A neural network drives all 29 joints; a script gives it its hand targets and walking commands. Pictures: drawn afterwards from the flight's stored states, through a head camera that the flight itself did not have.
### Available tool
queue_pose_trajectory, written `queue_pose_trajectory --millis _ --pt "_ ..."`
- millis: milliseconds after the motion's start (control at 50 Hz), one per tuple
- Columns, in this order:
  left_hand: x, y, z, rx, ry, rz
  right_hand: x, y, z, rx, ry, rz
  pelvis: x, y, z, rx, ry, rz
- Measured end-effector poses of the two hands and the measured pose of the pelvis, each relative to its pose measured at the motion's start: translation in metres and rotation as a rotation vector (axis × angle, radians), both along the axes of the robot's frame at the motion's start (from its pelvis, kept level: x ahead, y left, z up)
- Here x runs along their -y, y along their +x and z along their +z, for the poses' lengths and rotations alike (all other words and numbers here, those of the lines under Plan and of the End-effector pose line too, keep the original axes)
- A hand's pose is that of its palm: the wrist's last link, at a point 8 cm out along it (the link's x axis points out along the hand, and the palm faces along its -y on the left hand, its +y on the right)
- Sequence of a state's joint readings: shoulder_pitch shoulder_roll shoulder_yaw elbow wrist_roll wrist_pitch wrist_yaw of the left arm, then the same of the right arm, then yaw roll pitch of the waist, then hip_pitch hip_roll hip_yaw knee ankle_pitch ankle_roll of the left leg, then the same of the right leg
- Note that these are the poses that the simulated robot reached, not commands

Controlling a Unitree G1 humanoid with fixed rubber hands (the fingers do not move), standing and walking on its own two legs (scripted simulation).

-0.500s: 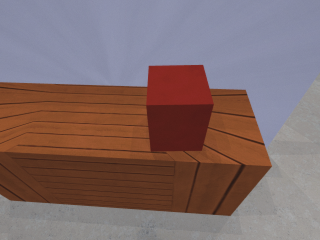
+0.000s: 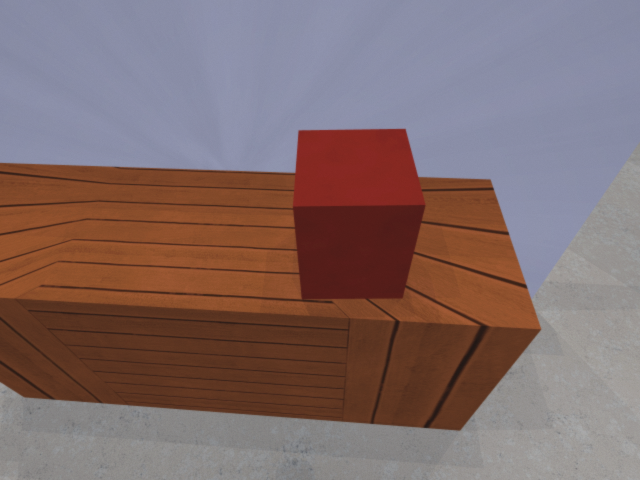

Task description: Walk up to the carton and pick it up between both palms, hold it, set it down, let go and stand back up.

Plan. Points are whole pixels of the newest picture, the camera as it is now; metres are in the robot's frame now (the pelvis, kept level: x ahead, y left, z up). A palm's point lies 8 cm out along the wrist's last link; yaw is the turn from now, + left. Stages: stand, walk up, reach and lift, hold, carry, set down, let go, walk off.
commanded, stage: stand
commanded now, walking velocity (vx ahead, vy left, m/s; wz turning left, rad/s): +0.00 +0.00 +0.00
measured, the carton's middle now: (351, 216) +0.59 -0.04 -0.05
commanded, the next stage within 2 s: none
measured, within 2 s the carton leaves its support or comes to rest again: neither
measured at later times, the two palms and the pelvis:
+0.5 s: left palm out of the picture +0.02 +0.27 -0.14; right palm out of the picture +0.01 -0.27 -0.13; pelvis -0.02 +0.00 +0.00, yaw +0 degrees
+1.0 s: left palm out of the picture +0.01 +0.27 -0.14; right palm out of the picture +0.00 -0.27 -0.13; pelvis -0.03 +0.00 +0.00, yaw +0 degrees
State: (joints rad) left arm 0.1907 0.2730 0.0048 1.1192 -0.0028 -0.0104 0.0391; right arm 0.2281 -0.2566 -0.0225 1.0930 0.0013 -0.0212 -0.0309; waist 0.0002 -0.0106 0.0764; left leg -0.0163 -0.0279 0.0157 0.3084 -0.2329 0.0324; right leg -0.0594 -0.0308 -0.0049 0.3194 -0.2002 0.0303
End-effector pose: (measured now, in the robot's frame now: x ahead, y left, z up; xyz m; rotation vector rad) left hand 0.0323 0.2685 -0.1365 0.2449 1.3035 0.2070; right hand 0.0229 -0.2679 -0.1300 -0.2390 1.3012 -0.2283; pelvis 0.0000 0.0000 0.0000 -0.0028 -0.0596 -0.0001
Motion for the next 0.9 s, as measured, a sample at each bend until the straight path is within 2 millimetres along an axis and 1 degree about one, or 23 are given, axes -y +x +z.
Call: queue_pose_trajectory --millis 160,320,720,900 --pt "-0.002 -0.001 0.002 0.014 0.004 -0.003 0.002 -0.004 0.001 0.007 -0.004 0.001 0.0 -0.005 0.0 0.003 0.0 0.001" --pt "0.001 -0.004 0.001 0.019 -0.004 -0.01 0.003 -0.008 0.003 0.014 -0.006 0.003 0.001 -0.01 0.001 0.007 0.001 -0.002" --pt "-0.006 -0.022 0.002 0.004 0.005 -0.003 0.003 -0.019 0.003 0.015 -0.006 0.007 0.0 -0.021 0.001 0.01 0.002 -0.002" --pt "-0.002 -0.028 0.001 -0.005 -0.004 -0.009 0.004 -0.024 0.002 0.013 -0.005 0.001 -0.001 -0.024 0.0 0.013 0.002 -0.003"
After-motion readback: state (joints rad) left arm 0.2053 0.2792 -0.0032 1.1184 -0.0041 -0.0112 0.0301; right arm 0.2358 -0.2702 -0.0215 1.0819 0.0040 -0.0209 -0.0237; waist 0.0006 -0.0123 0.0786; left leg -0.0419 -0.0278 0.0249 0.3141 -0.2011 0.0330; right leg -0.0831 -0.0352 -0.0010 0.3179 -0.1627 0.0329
